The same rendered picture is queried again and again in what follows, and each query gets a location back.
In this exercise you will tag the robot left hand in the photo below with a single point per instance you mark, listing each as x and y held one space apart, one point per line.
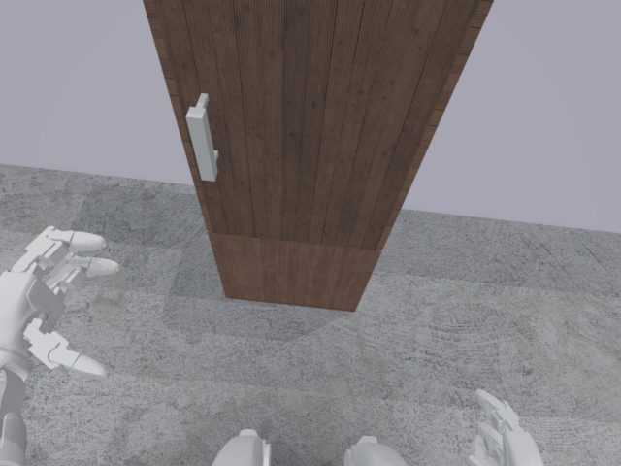
23 296

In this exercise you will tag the robot left forearm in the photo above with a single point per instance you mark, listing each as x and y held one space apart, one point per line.
14 370

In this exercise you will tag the robot left thigh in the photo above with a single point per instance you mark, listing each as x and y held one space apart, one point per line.
244 451

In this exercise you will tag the robot right hand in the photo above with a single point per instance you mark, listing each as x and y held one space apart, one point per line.
515 448

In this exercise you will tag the left robot shin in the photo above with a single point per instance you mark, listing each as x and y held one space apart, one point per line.
250 432

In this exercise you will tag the cupboard door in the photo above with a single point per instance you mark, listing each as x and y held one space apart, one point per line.
317 107

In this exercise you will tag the handle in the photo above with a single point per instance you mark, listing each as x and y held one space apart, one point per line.
200 133

